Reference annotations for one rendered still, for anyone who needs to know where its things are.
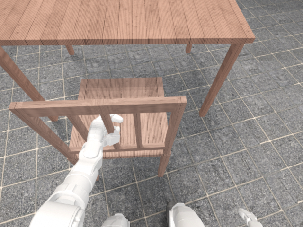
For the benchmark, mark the left robot forearm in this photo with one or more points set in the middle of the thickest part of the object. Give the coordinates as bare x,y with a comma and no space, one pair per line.
80,180

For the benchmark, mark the robot left upper arm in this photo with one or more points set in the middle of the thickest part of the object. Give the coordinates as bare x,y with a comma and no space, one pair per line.
55,214

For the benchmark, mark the robot left thigh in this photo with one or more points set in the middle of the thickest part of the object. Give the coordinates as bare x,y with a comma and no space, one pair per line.
116,221

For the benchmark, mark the table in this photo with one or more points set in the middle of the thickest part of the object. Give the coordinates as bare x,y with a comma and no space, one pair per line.
104,22

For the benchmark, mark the robot right hand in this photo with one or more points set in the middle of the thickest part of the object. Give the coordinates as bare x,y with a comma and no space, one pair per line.
249,218

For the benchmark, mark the robot left hand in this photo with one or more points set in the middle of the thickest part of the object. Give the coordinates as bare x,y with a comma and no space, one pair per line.
98,132

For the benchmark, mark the chair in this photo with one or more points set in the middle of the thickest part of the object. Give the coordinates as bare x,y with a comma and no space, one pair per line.
144,131

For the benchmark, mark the robot right shin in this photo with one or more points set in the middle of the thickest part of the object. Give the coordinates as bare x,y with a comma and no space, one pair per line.
178,204

